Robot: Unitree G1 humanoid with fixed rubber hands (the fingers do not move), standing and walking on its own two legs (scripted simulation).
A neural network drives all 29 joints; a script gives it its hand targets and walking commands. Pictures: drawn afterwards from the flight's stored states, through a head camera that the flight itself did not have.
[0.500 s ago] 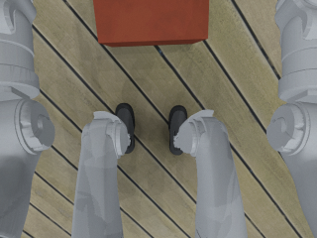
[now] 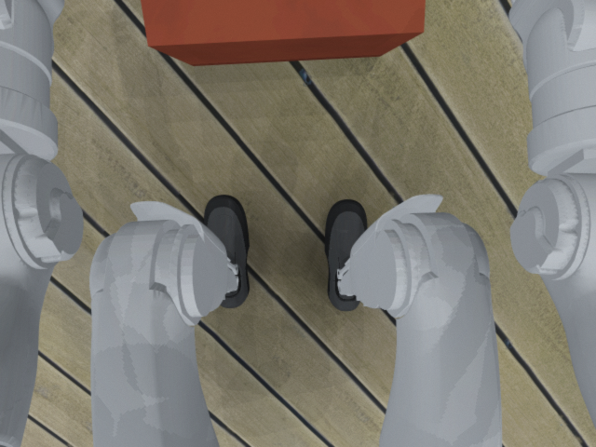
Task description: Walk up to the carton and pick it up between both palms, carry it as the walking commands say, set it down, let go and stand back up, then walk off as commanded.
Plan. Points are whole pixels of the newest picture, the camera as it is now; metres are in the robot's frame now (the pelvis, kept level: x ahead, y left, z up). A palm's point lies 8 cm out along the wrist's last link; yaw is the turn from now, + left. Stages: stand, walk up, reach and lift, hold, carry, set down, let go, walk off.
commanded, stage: reach and lift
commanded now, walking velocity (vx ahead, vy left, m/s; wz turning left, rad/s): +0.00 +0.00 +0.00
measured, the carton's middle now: out of the picture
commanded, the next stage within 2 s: none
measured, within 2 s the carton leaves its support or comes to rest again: neither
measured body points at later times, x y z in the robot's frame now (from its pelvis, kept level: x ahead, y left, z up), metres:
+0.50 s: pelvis +0.02 +0.00 -0.06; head +0.40 +0.00 +0.16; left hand +0.59 +0.23 -0.24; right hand +0.58 -0.22 -0.25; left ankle +0.14 +0.12 -0.37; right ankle +0.13 -0.09 -0.37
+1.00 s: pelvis +0.02 +0.00 -0.06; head +0.40 +0.00 +0.16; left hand +0.59 +0.22 -0.25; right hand +0.58 -0.21 -0.25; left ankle +0.14 +0.12 -0.37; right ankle +0.13 -0.09 -0.37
